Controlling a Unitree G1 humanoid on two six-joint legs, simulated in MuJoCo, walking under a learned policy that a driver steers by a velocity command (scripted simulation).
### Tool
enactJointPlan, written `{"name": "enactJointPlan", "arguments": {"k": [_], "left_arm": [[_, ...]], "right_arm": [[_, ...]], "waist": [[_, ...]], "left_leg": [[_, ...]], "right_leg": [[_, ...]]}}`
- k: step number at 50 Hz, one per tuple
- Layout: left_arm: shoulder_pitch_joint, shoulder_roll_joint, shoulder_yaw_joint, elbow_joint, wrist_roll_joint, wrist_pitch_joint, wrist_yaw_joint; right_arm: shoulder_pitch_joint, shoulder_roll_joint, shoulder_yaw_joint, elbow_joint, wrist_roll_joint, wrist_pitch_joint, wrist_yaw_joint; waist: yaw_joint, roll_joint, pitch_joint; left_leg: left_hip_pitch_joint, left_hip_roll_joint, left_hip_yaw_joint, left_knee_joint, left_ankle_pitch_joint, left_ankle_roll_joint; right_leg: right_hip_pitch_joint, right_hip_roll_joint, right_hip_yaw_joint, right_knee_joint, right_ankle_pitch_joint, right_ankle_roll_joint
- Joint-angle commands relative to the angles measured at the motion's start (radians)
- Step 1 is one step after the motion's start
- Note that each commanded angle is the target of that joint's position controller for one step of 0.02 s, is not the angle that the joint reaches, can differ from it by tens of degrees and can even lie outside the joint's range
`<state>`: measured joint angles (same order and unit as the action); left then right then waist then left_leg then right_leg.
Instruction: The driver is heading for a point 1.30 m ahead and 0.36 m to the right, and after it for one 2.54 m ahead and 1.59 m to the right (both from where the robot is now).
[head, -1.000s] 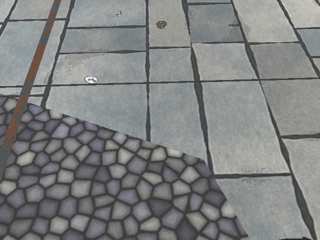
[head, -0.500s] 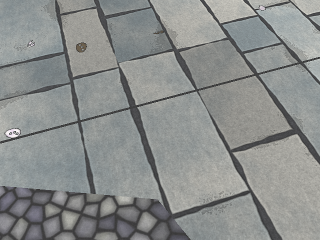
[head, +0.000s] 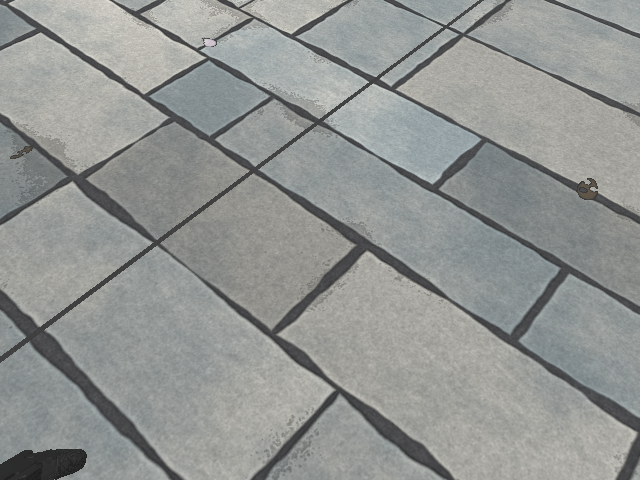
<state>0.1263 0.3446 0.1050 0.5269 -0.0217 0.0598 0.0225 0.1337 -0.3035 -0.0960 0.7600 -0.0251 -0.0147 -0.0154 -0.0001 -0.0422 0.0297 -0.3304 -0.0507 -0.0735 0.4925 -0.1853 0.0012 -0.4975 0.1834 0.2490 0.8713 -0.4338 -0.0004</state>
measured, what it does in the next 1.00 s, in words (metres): walks ahead, turning right: right foot, then left foot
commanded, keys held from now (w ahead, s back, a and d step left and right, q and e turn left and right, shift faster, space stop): e+shift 0.36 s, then w+e+shift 0.06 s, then w+shift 0.36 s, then w+q+shift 0.22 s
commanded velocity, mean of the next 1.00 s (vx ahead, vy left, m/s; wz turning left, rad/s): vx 0.42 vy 0.00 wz -0.55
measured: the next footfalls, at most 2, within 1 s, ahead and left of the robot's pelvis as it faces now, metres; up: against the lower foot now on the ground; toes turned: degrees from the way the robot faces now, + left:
right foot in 0.38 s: +0.00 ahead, -0.15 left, +0.00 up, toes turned -26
left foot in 0.86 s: +0.35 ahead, -0.11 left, +0.00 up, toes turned -31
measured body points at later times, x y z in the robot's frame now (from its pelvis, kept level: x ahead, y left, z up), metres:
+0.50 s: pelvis +0.01 -0.05 +0.00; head +0.03 -0.10 +0.45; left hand +0.26 +0.15 -0.07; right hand +0.02 -0.38 -0.11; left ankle +0.07 +0.11 -0.66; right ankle -0.04 -0.13 -0.73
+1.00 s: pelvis +0.28 -0.14 +0.00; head +0.31 -0.13 +0.45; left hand +0.52 +0.02 -0.12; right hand +0.18 -0.42 -0.10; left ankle +0.32 -0.09 -0.73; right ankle +0.12 -0.21 -0.64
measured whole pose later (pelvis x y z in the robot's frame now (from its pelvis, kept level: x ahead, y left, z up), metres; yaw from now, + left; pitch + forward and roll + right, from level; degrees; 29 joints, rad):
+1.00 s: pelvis +0.28 -0.14 +0.00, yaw -29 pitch +2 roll +0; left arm 0.27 0.29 0.02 0.73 0.06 -0.08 -0.03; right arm 0.36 -0.31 -0.06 0.79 -0.02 -0.04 0.04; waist -0.03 -0.04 -0.01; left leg -0.29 -0.08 0.02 0.51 -0.26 0.09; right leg -0.40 0.00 0.04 1.16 -0.27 -0.06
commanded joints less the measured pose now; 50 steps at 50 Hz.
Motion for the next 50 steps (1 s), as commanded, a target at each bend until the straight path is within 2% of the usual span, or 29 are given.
{"name": "enactJointPlan", "arguments": {"k": [1,3,5,8,11,16,18,19,20,21,22,23,25,27,29,30,32,34,37,40,41,42,43,44,45,46,47,48,50], "left_arm": [[0.088,0.172,0.054,-0.029,0.002,-0.010,-0.008],[0.087,0.115,0.032,-0.031,-0.002,-0.001,-0.015],[0.021,0.082,0.014,-0.060,-0.014,-0.004,-0.017],[-0.029,0.064,0.004,-0.084,-0.009,-0.007,-0.019],[-0.028,0.047,-0.003,-0.082,-0.002,-0.006,-0.028],[0.006,0.065,0.017,-0.057,-0.006,0.021,-0.042],[0.092,0.075,0.037,-0.022,-0.008,0.026,-0.039],[0.204,0.138,0.067,0.021,-0.014,0.022,-0.024],[0.316,0.285,0.101,0.032,-0.031,0.005,-0.014],[0.321,0.275,0.085,0.009,-0.002,-0.048,-0.036],[0.301,0.204,0.059,0.024,0.003,-0.080,-0.044],[0.241,0.165,0.037,0.031,-0.002,-0.095,-0.040],[0.145,0.103,0.004,0.020,0.000,-0.098,-0.022],[0.155,0.087,-0.007,0.029,0.022,-0.110,-0.010],[0.196,0.096,-0.008,0.051,0.019,-0.121,-0.003],[0.250,0.137,-0.001,0.099,0.051,-0.113,-0.027],[0.262,0.105,-0.009,0.106,0.045,-0.112,-0.049],[0.275,0.105,-0.010,0.115,0.041,-0.116,-0.054],[0.288,0.132,-0.004,0.136,0.041,-0.128,-0.039],[0.252,0.138,-0.004,0.155,0.049,-0.135,-0.031],[0.242,0.141,-0.006,0.165,0.054,-0.136,-0.031],[0.229,0.143,-0.007,0.177,0.057,-0.138,-0.031],[0.221,0.117,-0.015,0.186,0.071,-0.136,-0.030],[0.218,0.061,-0.035,0.150,0.067,-0.139,-0.025],[0.243,-0.022,-0.059,0.102,0.057,-0.159,-0.034],[0.169,0.025,-0.058,0.106,0.076,-0.164,-0.035],[0.130,0.062,-0.051,0.112,0.076,-0.170,-0.044],[0.111,0.069,-0.053,0.119,0.082,-0.176,-0.050],[0.090,0.035,-0.069,0.108,0.105,-0.161,-0.058]], "right_arm": [[-0.136,-0.081,-0.013,-0.140,0.003,-0.008,-0.027],[-0.108,-0.094,-0.007,-0.141,0.013,0.003,-0.046],[-0.044,-0.114,-0.011,-0.131,0.001,0.012,-0.051],[0.016,-0.147,-0.024,-0.121,-0.002,0.021,-0.045],[-0.004,-0.178,-0.038,-0.122,0.004,0.025,-0.030],[-0.027,-0.187,-0.051,-0.110,0.039,0.010,0.003],[-0.022,-0.153,-0.047,-0.094,0.058,0.009,0.010],[0.024,-0.105,-0.038,-0.075,0.049,0.009,0.016],[-0.030,-0.033,-0.013,-0.150,0.002,0.003,0.022],[-0.125,-0.051,-0.013,-0.201,0.012,-0.023,0.020],[-0.201,-0.119,-0.030,-0.213,0.056,-0.046,0.025],[-0.187,-0.144,-0.040,-0.203,0.063,-0.063,0.027],[-0.092,-0.140,-0.042,-0.148,0.027,-0.075,0.029],[-0.072,-0.115,-0.034,-0.118,0.022,-0.085,0.039],[-0.093,-0.086,-0.019,-0.115,0.025,-0.084,0.041],[-0.025,-0.042,0.008,-0.077,-0.071,-0.022,0.072],[-0.064,-0.067,0.004,-0.091,-0.036,0.013,0.088],[-0.118,-0.080,0.006,-0.110,-0.013,0.013,0.093],[-0.169,-0.087,0.010,-0.141,-0.007,-0.003,0.093],[-0.126,-0.100,0.012,-0.150,-0.004,-0.012,0.089],[-0.075,-0.107,0.010,-0.140,-0.003,-0.012,0.082],[0.041,-0.115,0.002,-0.109,-0.003,-0.013,0.068],[0.271,-0.143,-0.013,-0.033,-0.006,-0.021,0.048],[0.486,-0.254,-0.034,0.010,-0.016,-0.029,0.034],[0.471,-0.325,-0.044,0.011,-0.009,-0.036,0.043],[0.316,-0.207,-0.015,-0.012,-0.001,-0.033,0.059],[0.269,-0.175,-0.012,-0.031,0.003,-0.034,0.060],[0.274,-0.170,-0.012,-0.027,0.003,-0.036,0.058],[0.270,-0.119,0.009,-0.005,0.013,-0.047,0.046]], "waist": [[0.052,0.162,-0.074],[0.030,0.132,-0.047],[-0.017,0.162,-0.046],[-0.060,0.192,-0.087],[-0.055,0.205,-0.112],[-0.020,0.223,-0.120],[0.033,0.180,-0.139],[0.066,0.039,-0.155],[0.055,-0.286,-0.137],[0.119,-0.243,-0.232],[0.130,-0.142,-0.125],[0.082,-0.132,-0.063],[0.014,-0.129,-0.050],[0.013,-0.121,-0.057],[0.026,-0.099,-0.036],[0.025,-0.146,-0.035],[0.044,-0.135,0.020],[0.063,-0.123,0.049],[0.074,-0.095,0.071],[0.039,-0.096,0.100],[0.014,-0.097,0.094],[-0.046,-0.079,0.049],[-0.145,0.007,-0.067],[-0.215,0.248,-0.194],[-0.134,0.525,-0.186],[-0.079,0.291,-0.075],[-0.058,0.132,-0.060],[-0.051,0.062,-0.059],[-0.010,0.097,0.000]], "left_leg": [[0.144,0.316,-0.254,-0.192,0.064,0.182],[0.156,0.284,-0.145,-0.193,0.127,0.178],[0.220,0.279,-0.072,-0.203,0.188,0.195],[0.316,0.329,-0.027,-0.199,0.251,0.224],[0.287,0.353,0.060,-0.193,0.275,0.214],[0.250,0.393,0.162,-0.123,0.267,0.152],[0.189,0.365,0.232,0.025,0.203,0.071],[0.004,0.292,0.288,0.217,-0.024,0.011],[-0.409,0.147,0.315,0.601,-0.510,-0.063],[-0.596,0.072,0.038,0.732,-0.471,-0.048],[-0.652,0.107,-0.007,0.741,-0.366,0.000],[-0.643,0.117,-0.002,0.697,-0.275,0.025],[-0.515,0.149,0.008,0.582,-0.100,0.008],[-0.438,0.124,0.048,0.514,0.046,-0.019],[-0.415,0.113,0.056,0.409,0.139,-0.040],[-0.369,0.112,0.118,0.403,0.110,-0.063],[-0.347,0.112,0.127,0.340,0.124,-0.086],[-0.341,0.116,0.123,0.257,0.145,-0.089],[-0.316,0.131,0.104,0.157,0.130,-0.050],[-0.232,0.125,0.129,0.097,0.016,0.018],[-0.161,0.107,0.156,0.080,-0.033,0.047],[-0.024,0.062,0.188,0.059,-0.062,0.076],[0.231,0.018,0.184,0.064,-0.117,0.100],[0.483,0.192,-0.131,-0.041,-0.469,0.153],[0.604,0.332,-0.719,-0.308,-0.741,0.223],[0.526,0.358,-0.792,-0.324,-0.674,0.232],[0.459,0.337,-0.640,-0.273,-0.564,0.236],[0.385,0.299,-0.526,-0.272,-0.466,0.234],[0.241,0.213,-0.403,-0.319,-0.356,0.230]], "right_leg": [[-0.156,-0.127,-0.080,0.355,0.001,0.051],[-0.202,-0.160,-0.142,0.424,0.067,0.068],[-0.239,-0.204,-0.203,0.349,0.097,0.087],[-0.237,-0.257,-0.225,0.234,0.079,0.111],[-0.123,-0.278,-0.262,0.097,0.081,0.099],[0.079,-0.249,-0.335,-0.161,0.104,0.030],[0.259,-0.202,-0.349,-0.364,0.221,-0.032],[0.468,-0.219,-0.240,-0.443,0.289,-0.094],[0.670,-0.453,0.181,-0.431,0.330,-0.244],[0.639,-0.551,0.519,-0.603,-0.185,-0.387],[0.598,-0.542,0.469,-0.695,-0.445,-0.348],[0.530,-0.522,0.413,-0.700,-0.419,-0.305],[0.433,-0.439,0.231,-0.685,-0.249,-0.244],[0.403,-0.387,0.139,-0.699,-0.114,-0.220],[0.391,-0.370,0.082,-0.708,-0.025,-0.211],[0.358,-0.307,0.032,-0.745,-0.048,-0.185],[0.319,-0.312,0.030,-0.771,-0.050,-0.188],[0.331,-0.337,0.038,-0.785,-0.048,-0.194],[0.386,-0.396,0.064,-0.793,-0.067,-0.198],[0.420,-0.429,0.033,-0.806,0.004,-0.201],[0.425,-0.429,-0.002,-0.771,0.148,-0.196],[0.421,-0.407,-0.065,-0.636,0.455,-0.182],[0.358,-0.335,-0.169,-0.312,0.726,-0.158],[0.118,-0.252,-0.256,0.126,0.625,-0.114],[-0.226,-0.069,-0.212,0.337,-0.029,-0.072],[-0.349,-0.128,-0.133,0.451,0.046,-0.089],[-0.336,-0.192,-0.139,0.446,0.151,-0.090],[-0.287,-0.233,-0.149,0.391,0.196,-0.084],[-0.222,-0.267,-0.160,0.284,0.221,-0.038]]}}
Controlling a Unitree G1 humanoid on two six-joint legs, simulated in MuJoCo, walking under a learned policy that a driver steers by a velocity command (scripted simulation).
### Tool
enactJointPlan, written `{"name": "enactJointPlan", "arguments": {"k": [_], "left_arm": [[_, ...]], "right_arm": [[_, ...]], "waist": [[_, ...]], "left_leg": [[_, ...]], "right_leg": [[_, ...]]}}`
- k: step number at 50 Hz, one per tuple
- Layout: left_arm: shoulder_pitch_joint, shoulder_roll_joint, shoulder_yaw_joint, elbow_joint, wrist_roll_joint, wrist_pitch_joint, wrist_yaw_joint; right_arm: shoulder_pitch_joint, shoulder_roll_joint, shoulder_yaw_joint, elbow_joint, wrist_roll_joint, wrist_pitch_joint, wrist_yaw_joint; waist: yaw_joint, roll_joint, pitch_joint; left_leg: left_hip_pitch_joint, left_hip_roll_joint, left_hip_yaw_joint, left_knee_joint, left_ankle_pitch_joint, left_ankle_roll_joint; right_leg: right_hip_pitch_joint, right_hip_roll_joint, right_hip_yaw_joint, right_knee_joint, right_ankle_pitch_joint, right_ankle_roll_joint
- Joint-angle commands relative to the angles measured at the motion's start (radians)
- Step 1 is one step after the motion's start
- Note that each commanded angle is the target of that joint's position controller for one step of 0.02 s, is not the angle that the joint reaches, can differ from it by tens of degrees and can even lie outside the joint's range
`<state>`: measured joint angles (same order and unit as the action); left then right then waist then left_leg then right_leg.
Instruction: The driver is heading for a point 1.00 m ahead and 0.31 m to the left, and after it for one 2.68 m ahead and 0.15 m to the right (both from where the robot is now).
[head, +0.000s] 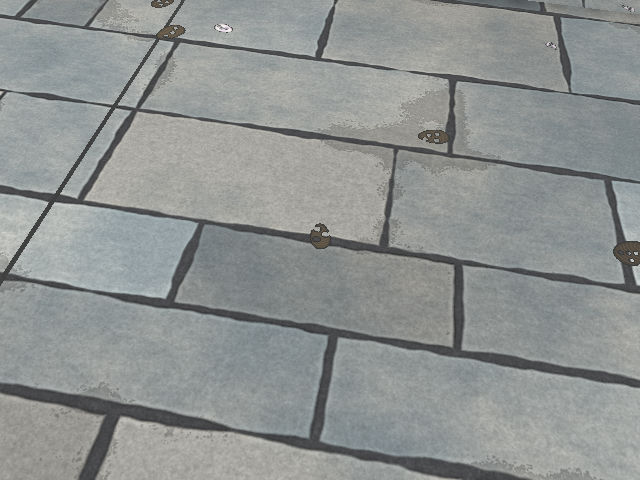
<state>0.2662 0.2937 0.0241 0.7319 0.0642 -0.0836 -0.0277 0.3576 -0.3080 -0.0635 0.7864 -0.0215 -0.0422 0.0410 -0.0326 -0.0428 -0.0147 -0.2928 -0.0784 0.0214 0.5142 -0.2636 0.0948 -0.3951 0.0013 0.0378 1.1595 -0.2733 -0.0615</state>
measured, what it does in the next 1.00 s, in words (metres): walks ahead, turning left: right foot, then left foot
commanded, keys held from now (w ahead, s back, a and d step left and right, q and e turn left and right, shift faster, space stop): w+q+shift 0.44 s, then q+shift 0.22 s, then shift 0.34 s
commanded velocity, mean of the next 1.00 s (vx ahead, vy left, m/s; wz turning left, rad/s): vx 0.64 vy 0.00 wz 0.72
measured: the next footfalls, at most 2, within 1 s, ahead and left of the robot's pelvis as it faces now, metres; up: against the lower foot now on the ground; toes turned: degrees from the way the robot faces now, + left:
right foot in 0.30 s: +0.50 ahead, -0.08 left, +0.00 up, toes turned +18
left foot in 0.70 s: +0.74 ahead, +0.27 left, +0.00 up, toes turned +37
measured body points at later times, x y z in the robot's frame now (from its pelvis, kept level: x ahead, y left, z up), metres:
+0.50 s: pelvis +0.43 +0.03 +0.00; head +0.46 +0.05 +0.45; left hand +0.39 +0.34 -0.11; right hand +0.68 -0.18 -0.10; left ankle +0.36 +0.11 -0.64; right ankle +0.46 -0.09 -0.73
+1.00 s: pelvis +0.70 +0.16 +0.00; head +0.73 +0.21 +0.44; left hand +0.65 +0.49 -0.10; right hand +0.99 +0.06 -0.10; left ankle +0.71 +0.24 -0.73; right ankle +0.88 +0.07 -0.66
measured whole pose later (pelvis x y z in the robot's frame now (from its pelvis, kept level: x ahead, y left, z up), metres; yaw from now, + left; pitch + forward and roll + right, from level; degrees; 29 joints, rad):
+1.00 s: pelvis +0.70 +0.16 +0.00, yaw +44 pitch +2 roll -1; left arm 0.08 0.31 0.03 0.65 0.00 -0.03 0.05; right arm 0.17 -0.28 -0.03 0.67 0.00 -0.01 0.00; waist -0.03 -0.02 0.09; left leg -0.37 -0.14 -0.07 0.47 -0.12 0.11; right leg -0.66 -0.07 0.10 1.05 -0.33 0.10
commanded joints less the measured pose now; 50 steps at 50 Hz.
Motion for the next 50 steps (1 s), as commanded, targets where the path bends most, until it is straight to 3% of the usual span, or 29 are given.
{"name": "enactJointPlan", "arguments": {"k": [1,5,7,10,12,14,15,16,17,18,19,20,22,24,26,28,29,31,33,34,35,36,37,38,39,40,42,46,50], "left_arm": [[-0.061,0.078,0.006,-0.104,0.021,-0.004,-0.012],[-0.265,0.071,-0.015,-0.174,-0.001,0.014,-0.021],[-0.352,0.048,-0.031,-0.197,-0.012,0.008,-0.027],[-0.423,0.054,-0.034,-0.227,-0.026,0.004,-0.023],[-0.375,0.077,-0.026,-0.218,-0.029,0.001,-0.011],[-0.130,0.155,0.011,-0.148,-0.033,-0.003,0.019],[0.075,0.197,0.034,-0.099,-0.032,-0.004,0.043],[0.296,0.269,0.063,-0.072,-0.003,-0.006,0.068],[0.199,0.327,0.072,-0.082,0.014,-0.001,0.059],[0.077,0.234,0.069,-0.100,0.003,0.008,0.052],[0.020,0.144,0.048,-0.101,-0.004,0.008,0.050],[0.020,0.104,0.040,-0.076,0.000,0.007,0.046],[0.051,0.085,0.032,-0.021,-0.008,-0.010,0.047],[0.069,0.046,0.021,0.020,-0.034,-0.031,0.034],[0.030,0.053,0.023,0.028,-0.047,-0.043,0.026],[-0.063,0.072,0.028,0.019,-0.053,-0.046,0.027],[-0.191,0.156,0.059,-0.047,-0.088,-0.035,0.054],[-0.129,0.219,0.076,-0.046,-0.090,-0.033,0.080],[-0.110,0.264,0.097,-0.057,-0.111,-0.019,0.081],[-0.107,0.248,0.094,-0.064,-0.119,-0.014,0.075],[-0.075,0.174,0.075,-0.058,-0.115,-0.013,0.063],[-0.040,0.054,0.039,-0.073,-0.054,-0.014,0.049],[0.186,0.104,0.025,-0.094,-0.068,-0.023,0.034],[0.112,0.223,0.045,-0.082,-0.081,-0.018,0.032],[0.026,0.231,0.051,-0.102,-0.090,-0.007,0.040],[0.001,0.204,0.048,-0.094,-0.077,0.009,0.059],[0.017,0.204,0.053,-0.084,-0.074,0.039,0.074],[-0.017,0.109,0.032,-0.093,-0.054,0.048,0.085],[-0.076,0.072,0.022,-0.101,-0.062,0.065,0.081]], "right_arm": [[0.058,-0.107,-0.020,-0.022,0.016,-0.027,-0.015],[0.117,-0.127,-0.031,-0.008,0.021,-0.039,-0.025],[0.134,-0.135,-0.038,0.001,0.024,-0.038,-0.028],[0.169,-0.149,-0.044,0.023,0.034,-0.041,-0.034],[0.134,-0.168,-0.048,0.022,0.036,-0.040,-0.041],[0.103,-0.225,-0.060,0.020,0.027,-0.043,-0.038],[0.048,-0.227,-0.061,0.007,0.023,-0.049,-0.032],[0.038,-0.101,-0.030,-0.020,0.013,-0.061,-0.033],[0.138,-0.004,0.001,-0.088,0.068,-0.054,-0.028],[0.076,-0.082,-0.002,-0.057,0.040,-0.033,-0.036],[0.003,-0.108,-0.009,-0.052,0.019,-0.021,-0.028],[-0.037,-0.098,-0.008,-0.053,0.010,-0.011,-0.017],[-0.085,-0.058,0.000,-0.082,-0.013,0.016,0.009],[-0.145,-0.023,0.011,-0.120,-0.012,0.043,0.015],[-0.208,-0.018,0.021,-0.177,-0.016,0.047,0.019],[-0.249,-0.015,0.031,-0.203,-0.009,0.041,0.034],[-0.201,-0.036,0.019,-0.183,0.089,0.014,0.023],[-0.187,-0.076,0.002,-0.179,0.060,-0.002,0.031],[-0.074,-0.143,-0.033,-0.165,0.048,0.013,0.032],[0.055,-0.192,-0.061,-0.138,0.041,0.024,0.024],[0.110,-0.215,-0.076,-0.115,0.044,0.035,0.006],[0.036,-0.277,-0.076,-0.147,0.034,0.041,-0.023],[-0.052,-0.304,-0.057,-0.243,-0.033,0.013,-0.015],[-0.126,-0.252,-0.057,-0.286,-0.012,0.015,-0.004],[-0.177,-0.216,-0.046,-0.281,0.015,0.007,0.001],[-0.203,-0.177,-0.037,-0.269,0.037,0.001,-0.003],[-0.224,-0.162,-0.028,-0.252,0.020,-0.001,-0.011],[-0.185,-0.142,-0.020,-0.197,0.014,0.000,-0.040],[-0.220,-0.112,-0.009,-0.184,0.020,0.037,-0.059]], "waist": [[0.029,0.119,0.063],[-0.010,0.076,0.141],[-0.038,0.093,0.138],[-0.065,0.114,0.105],[-0.027,0.115,0.064],[0.092,0.111,-0.108],[0.207,0.105,-0.195],[0.267,-0.042,-0.351],[0.125,-0.381,-0.464],[0.116,-0.210,-0.295],[0.115,-0.081,-0.162],[0.104,0.009,-0.076],[0.068,-0.035,0.007],[0.039,-0.025,0.076],[0.004,-0.042,0.098],[-0.029,-0.061,0.110],[-0.033,-0.078,0.116],[-0.040,-0.033,0.026],[-0.101,-0.058,-0.059],[-0.160,-0.043,-0.118],[-0.168,0.072,-0.113],[-0.087,0.382,-0.084],[0.021,0.349,-0.419],[-0.029,0.121,-0.471],[-0.002,0.032,-0.288],[0.026,-0.043,-0.214],[0.066,-0.002,-0.122],[0.054,0.039,-0.163],[0.045,0.089,-0.172]], "left_leg": [[0.169,0.214,-0.465,-0.358,-0.240,0.147],[0.108,0.175,-0.404,-0.423,-0.013,0.179],[0.094,0.138,-0.362,-0.407,0.147,0.157],[0.158,0.168,-0.381,-0.373,0.427,0.133],[0.193,0.173,-0.373,-0.298,0.613,0.096],[0.183,0.147,-0.347,-0.003,0.892,0.048],[0.049,0.105,-0.336,0.248,0.789,0.029],[-0.095,0.038,-0.264,0.600,0.332,0.038],[-0.346,-0.047,-0.176,0.860,-0.215,0.018],[-0.450,0.043,-0.149,0.908,-0.114,0.030],[-0.465,0.089,-0.127,0.869,-0.039,0.025],[-0.440,0.123,-0.117,0.831,-0.014,0.017],[-0.428,0.170,-0.111,0.795,-0.016,0.001],[-0.466,0.193,-0.084,0.770,-0.029,-0.020],[-0.465,0.183,-0.044,0.666,0.033,-0.035],[-0.335,0.152,0.015,0.410,0.194,-0.038],[-0.268,0.138,0.028,0.296,0.282,-0.056],[-0.070,0.054,0.104,0.182,0.372,-0.058],[0.102,0.001,0.108,0.156,0.329,-0.010],[0.276,-0.010,0.070,0.139,0.355,0.035],[0.439,0.026,-0.015,0.066,0.452,0.074],[0.512,0.170,-0.225,0.074,0.997,0.146],[0.700,0.461,-0.735,0.003,1.012,0.392],[0.614,0.440,-0.745,-0.095,0.692,0.374],[0.441,0.380,-0.645,-0.135,0.517,0.322],[0.318,0.338,-0.591,-0.138,0.446,0.269],[0.088,0.292,-0.469,-0.146,0.597,0.235],[0.041,0.244,-0.312,-0.117,0.865,0.220],[0.036,0.186,-0.239,-0.113,0.674,0.162]], "right_leg": [[-0.316,-0.085,0.037,-0.035,0.063,0.044],[-0.362,-0.069,-0.028,-0.272,0.161,0.112],[-0.280,-0.035,-0.052,-0.434,0.252,0.121],[-0.176,-0.007,-0.057,-0.558,0.339,0.099],[-0.036,0.019,-0.047,-0.634,0.315,0.075],[0.300,0.065,-0.056,-0.617,0.160,0.047],[0.547,-0.012,-0.007,-0.596,0.100,0.031],[0.770,-0.257,0.248,-0.620,-0.330,0.009],[0.867,-0.494,0.844,-0.878,-0.639,-0.074],[0.724,-0.436,0.809,-0.920,-0.694,-0.083],[0.598,-0.395,0.609,-0.888,-0.520,-0.076],[0.479,-0.361,0.466,-0.899,-0.303,-0.071],[0.354,-0.314,0.271,-0.932,-0.112,-0.054],[0.315,-0.308,0.105,-0.940,0.296,-0.042],[0.277,-0.288,-0.050,-0.932,0.671,-0.032],[0.192,-0.207,-0.209,-0.949,0.678,0.004],[0.174,-0.149,-0.253,-0.940,0.638,0.015],[0.209,-0.158,-0.264,-0.839,0.854,0.027],[0.251,-0.186,-0.246,-0.639,1.018,0.039],[0.199,-0.187,-0.226,-0.446,0.968,0.045],[0.054,-0.122,-0.209,-0.186,0.441,0.085],[-0.144,0.041,-0.216,0.254,-0.391,0.128],[-0.284,0.082,0.052,0.491,-0.438,0.140],[-0.238,0.029,0.117,0.449,-0.325,0.123],[-0.275,-0.001,0.090,0.345,-0.249,0.121],[-0.263,-0.048,0.084,0.272,-0.201,0.125],[-0.156,-0.077,0.077,0.182,-0.177,0.129],[-0.135,-0.069,0.037,0.025,-0.121,0.158],[-0.085,-0.064,0.022,-0.190,0.037,0.178]]}}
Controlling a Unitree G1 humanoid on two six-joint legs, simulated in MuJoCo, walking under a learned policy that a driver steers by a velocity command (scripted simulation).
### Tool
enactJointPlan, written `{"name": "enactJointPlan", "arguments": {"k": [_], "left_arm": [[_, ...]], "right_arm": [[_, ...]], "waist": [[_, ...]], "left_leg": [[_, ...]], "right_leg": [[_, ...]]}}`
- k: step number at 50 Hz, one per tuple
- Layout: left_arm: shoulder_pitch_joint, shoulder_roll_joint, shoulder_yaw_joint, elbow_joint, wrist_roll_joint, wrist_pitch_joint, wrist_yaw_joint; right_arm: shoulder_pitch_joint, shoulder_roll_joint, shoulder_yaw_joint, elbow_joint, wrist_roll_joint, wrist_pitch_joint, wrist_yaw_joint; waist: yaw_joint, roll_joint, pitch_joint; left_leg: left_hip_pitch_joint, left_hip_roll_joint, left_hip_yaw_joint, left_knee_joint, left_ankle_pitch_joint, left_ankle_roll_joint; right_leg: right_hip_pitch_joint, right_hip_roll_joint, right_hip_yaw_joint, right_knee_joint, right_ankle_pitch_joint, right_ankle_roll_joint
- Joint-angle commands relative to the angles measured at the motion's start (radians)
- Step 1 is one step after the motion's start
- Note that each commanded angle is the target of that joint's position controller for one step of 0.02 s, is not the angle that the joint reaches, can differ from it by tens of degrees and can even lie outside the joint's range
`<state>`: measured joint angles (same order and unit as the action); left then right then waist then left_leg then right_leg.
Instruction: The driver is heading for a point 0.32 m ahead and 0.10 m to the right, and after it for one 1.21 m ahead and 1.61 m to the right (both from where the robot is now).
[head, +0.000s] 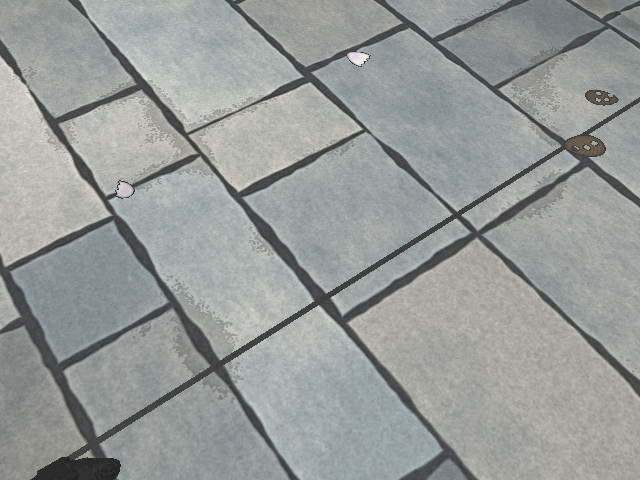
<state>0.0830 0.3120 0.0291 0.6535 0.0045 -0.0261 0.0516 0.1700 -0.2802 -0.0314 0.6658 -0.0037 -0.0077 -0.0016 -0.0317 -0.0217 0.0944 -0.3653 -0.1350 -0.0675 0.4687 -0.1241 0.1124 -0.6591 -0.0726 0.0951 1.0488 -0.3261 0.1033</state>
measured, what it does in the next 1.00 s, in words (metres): walks ahead, turning right: right foot, then right foot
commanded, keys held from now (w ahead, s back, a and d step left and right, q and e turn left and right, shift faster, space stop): shift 0.22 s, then w+shift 0.12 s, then e+shift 0.66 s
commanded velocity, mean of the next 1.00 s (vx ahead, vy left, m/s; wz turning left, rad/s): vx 0.14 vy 0.00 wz -0.38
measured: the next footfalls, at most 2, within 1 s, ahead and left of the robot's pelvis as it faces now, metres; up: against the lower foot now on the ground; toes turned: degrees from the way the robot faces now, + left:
right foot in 0.16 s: +0.13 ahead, -0.19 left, +0.00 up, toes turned +3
right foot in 0.80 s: +0.28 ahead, -0.20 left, +0.00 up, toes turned -19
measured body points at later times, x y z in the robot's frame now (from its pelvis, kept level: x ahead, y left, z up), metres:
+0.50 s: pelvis +0.12 -0.04 +0.00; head +0.13 -0.03 +0.45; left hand +0.22 +0.22 -0.12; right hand +0.23 -0.32 -0.10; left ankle +0.09 +0.06 -0.73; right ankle +0.09 -0.18 -0.71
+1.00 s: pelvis +0.21 -0.09 +0.00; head +0.26 -0.13 +0.45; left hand +0.47 +0.11 -0.08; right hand +0.28 -0.42 -0.09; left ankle +0.30 +0.05 -0.67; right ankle +0.24 -0.19 -0.73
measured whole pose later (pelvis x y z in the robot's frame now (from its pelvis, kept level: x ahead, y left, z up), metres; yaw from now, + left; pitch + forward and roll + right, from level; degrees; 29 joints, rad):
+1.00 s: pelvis +0.21 -0.09 +0.00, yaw -26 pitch +3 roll +1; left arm 0.20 0.33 0.10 0.59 -0.01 0.03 0.01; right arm 0.06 -0.29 -0.06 0.66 -0.02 -0.02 -0.02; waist 0.03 0.00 0.08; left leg -0.57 0.00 -0.11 1.04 -0.40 -0.07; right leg -0.40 0.11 0.09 0.48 -0.12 -0.08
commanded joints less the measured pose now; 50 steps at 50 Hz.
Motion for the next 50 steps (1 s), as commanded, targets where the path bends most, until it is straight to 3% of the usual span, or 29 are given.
{"name": "enactJointPlan", "arguments": {"k": [1,5,7,8,9,10,12,13,14,16,17,19,21,22,23,24,25,27,33,37,39,40,41,42,43,44,45,47,50], "left_arm": [[0.087,0.051,0.017,-0.026,-0.005,0.010,-0.001],[0.035,0.057,0.022,-0.038,-0.010,0.009,-0.014],[0.065,0.036,0.021,-0.027,-0.003,-0.004,-0.025],[0.070,0.051,0.022,-0.027,0.012,-0.011,-0.028],[0.072,0.129,0.038,-0.040,0.026,-0.013,-0.024],[0.040,0.119,0.038,-0.031,0.031,-0.006,-0.024],[0.048,0.041,0.025,-0.016,0.014,-0.003,-0.036],[0.101,0.094,0.042,-0.004,0.001,0.002,-0.040],[0.157,0.137,0.054,0.013,-0.007,0.000,-0.040],[0.181,0.160,0.063,0.022,-0.017,-0.009,-0.032],[0.187,0.153,0.063,0.022,-0.023,-0.016,-0.030],[0.123,0.113,0.049,0.012,-0.024,-0.010,-0.037],[0.083,0.086,0.044,-0.002,-0.025,0.002,-0.038],[0.040,0.055,0.037,-0.028,-0.024,0.000,-0.037],[0.026,0.009,0.027,-0.076,-0.026,-0.004,-0.035],[0.035,0.051,0.037,-0.093,-0.018,-0.007,-0.038],[0.045,0.088,0.056,-0.091,-0.021,-0.004,-0.045],[0.072,0.062,0.060,-0.080,-0.038,0.019,-0.052],[0.020,0.003,0.046,-0.112,-0.035,0.046,-0.092],[0.067,0.064,0.078,-0.110,-0.028,0.055,-0.111],[0.226,0.120,0.115,-0.065,-0.025,0.057,-0.092],[0.309,0.197,0.143,-0.061,-0.025,0.057,-0.066],[0.258,0.332,0.157,-0.105,0.000,0.047,-0.056],[0.249,0.283,0.146,-0.133,0.013,0.025,-0.074],[0.185,0.245,0.132,-0.136,0.002,0.010,-0.078],[0.132,0.198,0.120,-0.135,-0.025,0.008,-0.072],[0.078,0.167,0.109,-0.145,-0.037,0.016,-0.061],[0.013,0.160,0.106,-0.167,-0.019,0.032,-0.042],[0.036,0.188,0.120,-0.160,-0.017,0.047,-0.020]], "right_arm": [[-0.036,-0.132,-0.038,-0.060,0.000,0.009,-0.018],[-0.016,-0.107,-0.028,-0.038,-0.009,0.019,-0.008],[-0.023,-0.079,-0.016,-0.026,0.001,0.018,-0.004],[0.019,-0.053,-0.008,-0.012,-0.001,0.011,-0.003],[0.099,-0.043,-0.006,-0.004,-0.023,0.000,-0.001],[0.162,-0.044,-0.010,0.013,-0.016,-0.006,0.001],[0.065,-0.071,-0.014,0.010,-0.015,0.007,-0.001],[0.033,-0.087,-0.024,0.006,-0.004,0.016,0.000],[0.009,-0.093,-0.029,-0.015,0.001,0.017,0.004],[-0.015,-0.092,-0.034,-0.031,0.026,-0.013,0.013],[-0.018,-0.089,-0.037,-0.031,0.028,-0.031,0.016],[0.005,-0.035,-0.028,-0.016,0.016,-0.063,0.017],[0.067,-0.043,-0.040,0.014,-0.011,-0.074,0.015],[0.139,-0.094,-0.056,0.020,-0.018,-0.069,0.007],[0.178,-0.192,-0.081,0.021,-0.019,-0.054,-0.004],[0.199,-0.199,-0.086,0.018,-0.012,-0.036,-0.011],[0.215,-0.159,-0.074,0.013,-0.015,-0.030,-0.024],[0.136,-0.137,-0.070,-0.013,-0.010,-0.022,-0.037],[0.014,-0.169,-0.081,-0.021,-0.006,0.008,-0.063],[-0.012,-0.193,-0.092,-0.007,0.030,0.005,-0.049],[-0.039,-0.167,-0.087,-0.006,0.051,-0.007,-0.034],[-0.002,-0.129,-0.075,-0.015,0.024,-0.020,-0.021],[0.050,-0.037,-0.046,-0.077,-0.035,-0.030,-0.013],[0.011,-0.122,-0.056,-0.067,-0.014,-0.039,-0.007],[-0.051,-0.151,-0.062,-0.085,0.016,-0.043,-0.007],[-0.064,-0.155,-0.064,-0.076,0.006,-0.044,-0.017],[-0.063,-0.160,-0.068,-0.065,-0.012,-0.038,-0.030],[-0.052,-0.149,-0.069,-0.053,-0.020,-0.023,-0.030],[-0.049,-0.090,-0.050,-0.039,-0.012,-0.018,-0.027]], "waist": [[0.037,0.088,-0.268],[0.006,0.148,-0.207],[0.040,0.148,-0.187],[0.036,0.120,-0.178],[-0.017,-0.011,-0.205],[-0.061,-0.143,-0.219],[-0.001,-0.116,-0.214],[0.034,-0.117,-0.170],[0.048,-0.156,-0.113],[0.048,-0.203,-0.008],[0.049,-0.196,-0.001],[0.009,-0.151,0.002],[-0.030,-0.127,-0.095],[-0.058,-0.064,-0.164],[-0.047,0.162,-0.185],[-0.060,0.266,-0.160],[-0.063,0.209,-0.139],[-0.021,0.137,-0.114],[-0.007,0.155,-0.093],[0.033,0.154,-0.144],[0.125,0.103,-0.212],[0.165,-0.040,-0.240],[0.054,-0.288,-0.333],[0.123,-0.147,-0.489],[0.103,-0.104,-0.371],[0.070,-0.040,-0.263],[0.039,-0.016,-0.215],[-0.001,-0.033,-0.190],[0.006,-0.045,-0.224]], "left_leg": [[0.094,0.239,-0.151,-0.075,0.457,0.136],[0.092,0.267,-0.211,-0.060,0.234,0.130],[0.080,0.250,-0.221,-0.011,0.178,0.091],[0.055,0.219,-0.220,0.006,0.101,0.038],[0.006,0.144,-0.169,0.084,-0.073,-0.023],[-0.009,0.085,-0.072,0.098,-0.245,-0.070],[0.076,0.088,-0.018,0.076,-0.240,-0.103],[0.017,0.053,0.025,0.138,-0.361,-0.091],[-0.046,0.056,0.053,0.201,-0.413,-0.085],[-0.109,0.111,0.070,0.285,-0.340,-0.060],[-0.117,0.133,0.059,0.300,-0.346,-0.043],[0.020,0.121,0.073,0.086,-0.327,-0.023],[0.255,0.112,0.077,-0.063,-0.052,-0.055],[0.362,0.187,0.020,-0.072,0.001,-0.058],[0.444,0.324,-0.145,-0.077,0.076,0.004],[0.442,0.490,-0.292,-0.113,0.231,0.120],[0.468,0.550,-0.315,-0.114,0.366,0.171],[0.471,0.512,-0.176,-0.117,0.398,0.119],[0.302,0.399,0.161,-0.149,0.416,0.032],[0.304,0.409,0.232,0.002,0.577,-0.006],[0.229,0.359,0.284,0.264,0.599,-0.062],[-0.004,0.296,0.277,0.523,0.178,-0.135],[-0.345,0.098,0.198,0.869,-0.607,-0.203],[-0.367,0.095,-0.058,0.958,-0.557,-0.188],[-0.407,0.121,-0.069,0.937,-0.466,-0.167],[-0.403,0.152,-0.067,0.857,-0.391,-0.158],[-0.362,0.173,-0.072,0.767,-0.336,-0.158],[-0.226,0.151,-0.050,0.637,-0.276,-0.165],[-0.162,0.101,-0.044,0.468,-0.229,-0.195]], "right_leg": [[0.204,0.012,-0.036,-0.131,0.110,0.012],[0.282,0.027,-0.039,-0.328,0.086,-0.011],[0.395,0.044,-0.059,-0.555,0.195,-0.048],[0.472,0.008,-0.017,-0.642,0.350,-0.075],[0.563,-0.117,0.087,-0.600,0.608,-0.128],[0.549,-0.168,0.132,-0.589,0.580,-0.217],[0.451,-0.086,0.105,-0.647,0.083,-0.198],[0.436,-0.067,0.119,-0.687,-0.236,-0.201],[0.409,-0.123,0.220,-0.764,-0.475,-0.234],[0.351,-0.240,0.385,-0.870,-0.561,-0.301],[0.355,-0.249,0.386,-0.881,-0.512,-0.307],[0.319,-0.152,0.266,-0.829,-0.255,-0.271],[0.309,-0.049,0.151,-0.692,0.130,-0.219],[0.274,0.008,0.095,-0.555,0.206,-0.175],[0.114,0.120,-0.045,-0.346,0.071,-0.109],[-0.003,0.104,-0.079,-0.193,-0.220,-0.074],[-0.097,0.062,-0.038,-0.002,-0.310,-0.058],[-0.169,0.007,-0.024,0.065,-0.220,-0.048],[0.051,0.007,-0.150,-0.216,0.106,-0.043],[0.230,0.067,-0.215,-0.364,0.127,-0.112],[0.470,0.139,-0.231,-0.512,0.227,-0.186],[0.699,0.067,-0.062,-0.579,0.563,-0.259],[0.901,-0.226,0.483,-0.573,0.835,-0.480],[0.902,-0.285,0.619,-0.683,0.547,-0.550],[0.807,-0.258,0.538,-0.718,0.394,-0.507],[0.691,-0.190,0.447,-0.732,0.306,-0.440],[0.582,-0.145,0.385,-0.734,0.279,-0.394],[0.414,-0.070,0.299,-0.734,0.334,-0.353],[0.381,-0.032,0.291,-0.706,0.369,-0.344]]}}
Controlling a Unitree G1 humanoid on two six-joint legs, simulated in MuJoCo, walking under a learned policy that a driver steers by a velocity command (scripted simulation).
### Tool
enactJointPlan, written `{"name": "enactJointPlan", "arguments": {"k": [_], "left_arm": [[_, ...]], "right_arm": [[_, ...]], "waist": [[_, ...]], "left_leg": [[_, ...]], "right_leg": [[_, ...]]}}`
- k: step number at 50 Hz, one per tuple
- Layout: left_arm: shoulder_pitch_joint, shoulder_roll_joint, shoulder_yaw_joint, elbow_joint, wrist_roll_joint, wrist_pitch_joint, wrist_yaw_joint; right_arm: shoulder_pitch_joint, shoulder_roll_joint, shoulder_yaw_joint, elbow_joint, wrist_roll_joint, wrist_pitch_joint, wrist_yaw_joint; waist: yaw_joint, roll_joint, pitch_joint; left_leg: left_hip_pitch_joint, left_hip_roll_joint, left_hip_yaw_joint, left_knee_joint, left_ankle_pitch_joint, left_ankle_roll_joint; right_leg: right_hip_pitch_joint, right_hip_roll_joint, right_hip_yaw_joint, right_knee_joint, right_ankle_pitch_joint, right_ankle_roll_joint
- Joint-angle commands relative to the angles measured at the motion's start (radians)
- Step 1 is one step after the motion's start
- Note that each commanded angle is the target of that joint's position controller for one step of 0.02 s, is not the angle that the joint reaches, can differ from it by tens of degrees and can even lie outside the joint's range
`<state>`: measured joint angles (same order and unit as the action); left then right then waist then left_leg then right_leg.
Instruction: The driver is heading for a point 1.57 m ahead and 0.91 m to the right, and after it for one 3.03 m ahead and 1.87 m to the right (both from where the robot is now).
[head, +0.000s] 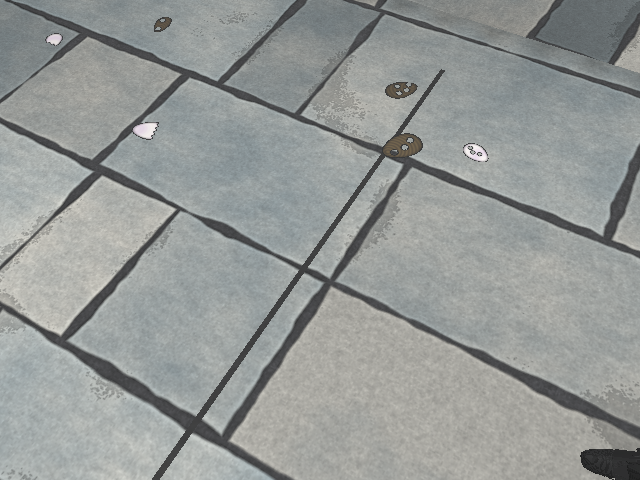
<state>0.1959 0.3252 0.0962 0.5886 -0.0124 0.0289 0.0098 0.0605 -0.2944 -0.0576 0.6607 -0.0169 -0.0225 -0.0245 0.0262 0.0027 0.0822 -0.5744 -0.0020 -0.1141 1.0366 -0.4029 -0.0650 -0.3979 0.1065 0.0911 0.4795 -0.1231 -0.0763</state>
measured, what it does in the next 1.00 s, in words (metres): steps on the spot, turning right: left foot, then right foot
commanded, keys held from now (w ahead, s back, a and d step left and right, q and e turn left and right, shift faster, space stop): e+shift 0.70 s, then shift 0.30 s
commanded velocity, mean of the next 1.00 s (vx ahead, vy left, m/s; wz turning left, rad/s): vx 0.01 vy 0.00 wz -0.85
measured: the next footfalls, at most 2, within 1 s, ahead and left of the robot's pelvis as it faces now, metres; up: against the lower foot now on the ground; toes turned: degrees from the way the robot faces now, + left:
left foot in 0.22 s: +0.16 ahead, +0.14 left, +0.00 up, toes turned -22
right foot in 0.64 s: +0.01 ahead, -0.10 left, +0.00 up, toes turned -43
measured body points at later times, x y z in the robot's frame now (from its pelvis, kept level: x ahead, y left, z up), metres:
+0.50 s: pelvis +0.05 +0.05 +0.01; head +0.10 +0.03 +0.45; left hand +0.33 +0.23 -0.08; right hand +0.06 -0.27 -0.09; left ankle +0.13 +0.15 -0.73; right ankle -0.01 -0.08 -0.67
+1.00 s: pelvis +0.05 -0.01 +0.00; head +0.06 -0.05 +0.45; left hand +0.38 +0.03 -0.07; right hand -0.05 -0.31 -0.10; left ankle +0.19 +0.07 -0.69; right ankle -0.02 -0.07 -0.73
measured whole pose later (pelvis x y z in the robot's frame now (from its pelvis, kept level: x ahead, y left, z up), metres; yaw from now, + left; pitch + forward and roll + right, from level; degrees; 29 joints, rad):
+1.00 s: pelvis +0.05 -0.01 +0.00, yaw -50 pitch +2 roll +1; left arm 0.13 0.29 0.05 0.60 0.01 0.03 0.02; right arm 0.12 -0.29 -0.07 0.70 0.00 0.02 -0.02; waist 0.00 0.02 0.04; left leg -0.48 0.02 -0.03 0.84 -0.33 -0.08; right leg -0.29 0.07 0.12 0.52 -0.25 -0.05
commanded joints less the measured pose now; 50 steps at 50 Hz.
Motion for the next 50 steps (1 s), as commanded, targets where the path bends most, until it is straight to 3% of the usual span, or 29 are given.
{"name": "enactJointPlan", "arguments": {"k": [1,4,7,10,11,12,13,14,15,16,18,21,23,25,28,31,32,33,34,35,36,37,38,41,44,50], "left_arm": [[-0.074,0.178,0.055,-0.094,-0.004,-0.003,0.027],[-0.078,0.177,0.056,-0.097,-0.007,0.011,0.033],[-0.075,0.171,0.055,-0.099,-0.008,0.019,0.028],[-0.102,0.146,0.046,-0.109,-0.019,0.025,0.024],[-0.041,0.085,0.028,-0.103,-0.016,0.027,0.021],[-0.019,0.073,0.024,-0.129,-0.025,0.021,0.016],[0.003,0.169,0.049,-0.112,-0.008,0.006,0.010],[0.005,0.208,0.062,-0.087,-0.014,0.008,0.005],[0.020,0.195,0.062,-0.064,-0.015,0.017,0.008],[0.032,0.173,0.056,-0.057,-0.010,0.025,0.009],[0.009,0.123,0.037,-0.070,-0.019,0.029,0.001],[-0.078,0.089,0.018,-0.111,-0.020,0.025,-0.003],[-0.090,0.075,0.011,-0.121,-0.015,0.024,-0.010],[-0.086,0.066,0.007,-0.122,-0.011,0.026,-0.018],[-0.060,0.083,0.018,-0.109,-0.014,0.041,-0.026],[0.012,0.090,0.039,-0.084,-0.018,0.057,-0.029],[0.096,0.136,0.063,-0.053,-0.015,0.055,-0.016],[0.157,0.288,0.101,-0.064,-0.017,0.044,0.001],[0.096,0.324,0.094,-0.105,0.028,0.008,-0.009],[0.088,0.261,0.081,-0.099,0.034,-0.018,-0.019],[0.058,0.223,0.065,-0.081,0.020,-0.030,-0.011],[0.004,0.175,0.049,-0.084,-0.002,-0.026,0.000],[-0.047,0.147,0.034,-0.091,-0.011,-0.018,0.010],[-0.059,0.131,0.016,-0.083,0.013,-0.014,0.025],[-0.046,0.132,0.010,-0.061,0.014,-0.012,0.029],[-0.067,0.122,-0.006,-0.035,0.023,-0.006,0.009]], "right_arm": [[0.052,-0.067,-0.020,-0.033,0.004,-0.001,-0.002],[0.023,-0.075,-0.022,-0.036,0.012,0.003,0.003],[0.006,-0.088,-0.030,-0.042,0.019,-0.009,0.010],[0.080,-0.116,-0.051,-0.019,0.023,-0.024,0.015],[0.096,-0.172,-0.066,-0.021,0.011,-0.019,0.008],[0.074,-0.228,-0.074,-0.021,-0.023,-0.003,0.003],[0.032,-0.172,-0.064,-0.054,-0.039,-0.007,0.001],[-0.012,-0.118,-0.049,-0.075,-0.030,-0.003,-0.008],[-0.044,-0.095,-0.043,-0.085,-0.015,0.004,-0.018],[-0.052,-0.091,-0.039,-0.087,-0.001,0.010,-0.029],[-0.019,-0.097,-0.036,-0.081,-0.002,0.019,-0.041],[0.067,-0.131,-0.050,-0.058,-0.013,0.027,-0.041],[0.076,-0.155,-0.062,-0.050,-0.009,0.030,-0.033],[0.057,-0.177,-0.072,-0.049,-0.003,0.031,-0.021],[0.036,-0.193,-0.084,-0.041,0.017,0.024,0.001],[0.038,-0.170,-0.086,-0.020,0.047,0.016,0.016],[0.095,-0.122,-0.076,0.006,0.043,0.016,0.022],[0.087,-0.065,-0.058,-0.036,-0.002,0.017,0.026],[-0.017,-0.062,-0.050,-0.105,-0.018,0.010,0.012],[-0.079,-0.114,-0.061,-0.110,-0.001,0.009,0.001],[-0.076,-0.117,-0.063,-0.104,0.013,0.006,-0.006],[-0.037,-0.130,-0.068,-0.075,0.007,0.008,-0.015],[-0.006,-0.139,-0.071,-0.062,0.000,0.012,-0.018],[0.048,-0.108,-0.059,-0.031,0.009,0.019,-0.005],[0.028,-0.076,-0.040,-0.036,0.013,0.026,-0.002],[0.021,-0.083,-0.032,-0.050,0.021,0.026,0.010]], "waist": [[-0.047,-0.076,-0.217],[-0.029,-0.125,-0.209],[-0.012,-0.171,-0.200],[-0.052,-0.177,-0.200],[-0.025,-0.041,-0.243],[0.024,0.284,-0.204],[0.022,0.257,-0.177],[0.023,0.184,-0.154],[0.027,0.133,-0.129],[0.021,0.119,-0.118],[-0.006,0.114,-0.097],[-0.070,0.137,-0.124],[-0.078,0.148,-0.149],[-0.072,0.158,-0.161],[-0.052,0.177,-0.164],[0.001,0.145,-0.181],[0.027,0.037,-0.191],[0.016,-0.298,-0.161],[0.023,-0.340,-0.246],[0.061,-0.210,-0.247],[0.028,-0.180,-0.209],[-0.002,-0.118,-0.197],[-0.026,-0.126,-0.194],[-0.040,-0.122,-0.234],[-0.019,-0.124,-0.213],[0.006,-0.154,-0.158]], "left_leg": [[0.063,-0.043,-0.004,-0.145,0.076,-0.022],[0.102,-0.066,-0.022,-0.249,0.131,-0.024],[0.152,-0.078,-0.036,-0.366,0.120,-0.009],[0.336,-0.041,-0.023,-0.636,0.242,0.026],[0.478,0.143,-0.158,-0.699,0.241,0.095],[0.493,0.334,-0.423,-0.769,0.297,0.255],[0.443,0.396,-0.482,-0.780,0.270,0.317],[0.406,0.347,-0.358,-0.764,0.238,0.293],[0.381,0.276,-0.245,-0.749,0.218,0.254],[0.389,0.248,-0.179,-0.740,0.241,0.239],[0.397,0.220,-0.063,-0.749,0.327,0.242],[0.518,0.261,-0.008,-0.748,0.402,0.277],[0.546,0.290,0.032,-0.742,0.432,0.285],[0.514,0.303,0.094,-0.737,0.450,0.275],[0.475,0.321,0.167,-0.707,0.462,0.244],[0.440,0.320,0.243,-0.560,0.406,0.157],[0.319,0.261,0.303,-0.395,0.307,0.090],[-0.041,0.129,0.362,-0.037,-0.192,-0.011],[-0.211,0.026,0.139,0.150,-0.291,-0.036],[-0.225,0.037,0.064,0.216,-0.223,-0.016],[-0.231,0.047,0.046,0.198,-0.127,0.009],[-0.217,0.070,0.041,0.166,-0.049,0.011],[-0.166,0.071,0.046,0.140,0.003,0.004],[-0.045,0.037,0.075,0.108,0.087,-0.019],[-0.009,0.034,0.077,-0.046,0.109,-0.029],[0.145,0.029,0.085,-0.253,0.045,-0.007]], "right_leg": [[0.112,-0.202,0.308,-0.131,0.115,-0.154],[0.086,-0.182,0.367,-0.123,-0.030,-0.124],[0.107,-0.173,0.437,-0.090,-0.050,-0.104],[0.070,-0.120,0.462,-0.001,-0.071,-0.055],[-0.019,-0.048,0.371,0.162,-0.342,-0.006],[-0.212,0.091,0.127,0.386,-0.510,0.055],[-0.265,-0.005,0.120,0.599,-0.462,0.096],[-0.256,-0.041,0.088,0.680,-0.387,0.115],[-0.250,-0.058,0.062,0.733,-0.324,0.134],[-0.272,-0.072,0.039,0.797,-0.274,0.149],[-0.290,-0.106,-0.031,0.788,-0.228,0.167],[-0.323,-0.161,-0.066,0.663,-0.224,0.190],[-0.282,-0.189,-0.077,0.573,-0.241,0.190],[-0.192,-0.197,-0.106,0.473,-0.241,0.175],[-0.060,-0.179,-0.160,0.324,-0.230,0.139],[0.122,-0.133,-0.194,0.075,-0.122,0.067],[0.292,-0.123,-0.127,-0.032,-0.004,0.018],[0.495,-0.370,0.268,-0.069,0.459,-0.100],[0.447,-0.484,0.515,-0.088,0.463,-0.288],[0.443,-0.448,0.435,-0.118,0.370,-0.275],[0.411,-0.406,0.358,-0.120,0.314,-0.223],[0.390,-0.370,0.293,-0.104,0.285,-0.173],[0.336,-0.348,0.246,-0.094,0.332,-0.153],[0.279,-0.307,0.178,-0.081,0.432,-0.150],[0.277,-0.292,0.176,-0.077,0.370,-0.147],[0.186,-0.301,0.246,-0.059,0.257,-0.163]]}}
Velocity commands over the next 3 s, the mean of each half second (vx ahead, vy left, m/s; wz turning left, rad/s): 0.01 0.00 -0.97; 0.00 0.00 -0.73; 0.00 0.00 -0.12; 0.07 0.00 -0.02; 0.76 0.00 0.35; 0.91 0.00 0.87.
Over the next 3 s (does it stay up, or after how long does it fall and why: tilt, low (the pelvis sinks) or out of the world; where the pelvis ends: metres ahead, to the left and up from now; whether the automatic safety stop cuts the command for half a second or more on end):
stays up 0.54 -0.41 0.00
